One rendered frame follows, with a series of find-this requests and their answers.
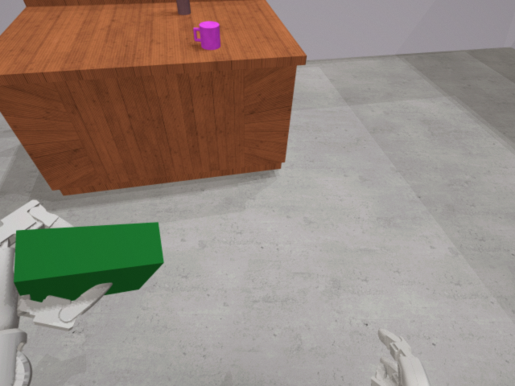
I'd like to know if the robot left hand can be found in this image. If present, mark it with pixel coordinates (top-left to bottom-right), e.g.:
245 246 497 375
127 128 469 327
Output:
0 200 113 331

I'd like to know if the robot right hand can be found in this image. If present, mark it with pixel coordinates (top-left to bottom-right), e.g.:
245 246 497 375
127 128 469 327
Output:
371 328 431 386

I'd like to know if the sponge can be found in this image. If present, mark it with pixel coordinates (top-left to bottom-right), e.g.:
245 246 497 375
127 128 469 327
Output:
14 222 164 302

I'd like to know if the table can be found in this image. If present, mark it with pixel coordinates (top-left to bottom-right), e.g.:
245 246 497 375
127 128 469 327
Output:
0 0 307 195

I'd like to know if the robot left forearm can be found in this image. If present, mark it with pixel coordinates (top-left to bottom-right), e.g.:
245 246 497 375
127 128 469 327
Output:
0 328 32 386

